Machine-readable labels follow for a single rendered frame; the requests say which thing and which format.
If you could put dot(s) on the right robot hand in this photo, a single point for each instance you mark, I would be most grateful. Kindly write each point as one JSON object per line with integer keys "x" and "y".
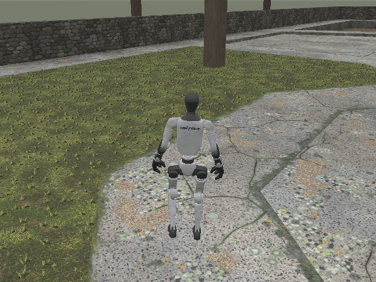
{"x": 218, "y": 170}

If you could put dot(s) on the robot right foot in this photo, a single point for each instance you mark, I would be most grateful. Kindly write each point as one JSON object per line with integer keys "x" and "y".
{"x": 196, "y": 234}

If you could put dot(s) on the robot right forearm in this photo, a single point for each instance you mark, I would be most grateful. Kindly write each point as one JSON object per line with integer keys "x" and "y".
{"x": 217, "y": 158}

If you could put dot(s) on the robot right upper arm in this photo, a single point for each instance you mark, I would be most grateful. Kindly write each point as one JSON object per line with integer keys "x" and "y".
{"x": 208, "y": 125}

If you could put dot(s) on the left robot hand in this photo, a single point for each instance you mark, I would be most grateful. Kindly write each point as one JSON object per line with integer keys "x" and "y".
{"x": 159, "y": 164}

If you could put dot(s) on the robot left forearm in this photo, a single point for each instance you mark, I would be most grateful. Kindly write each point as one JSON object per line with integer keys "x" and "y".
{"x": 159, "y": 153}

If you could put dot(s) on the robot torso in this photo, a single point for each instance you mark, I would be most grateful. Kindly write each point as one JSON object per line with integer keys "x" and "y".
{"x": 189, "y": 140}

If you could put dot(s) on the robot left upper arm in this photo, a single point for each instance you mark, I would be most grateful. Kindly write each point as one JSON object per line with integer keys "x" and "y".
{"x": 172, "y": 122}

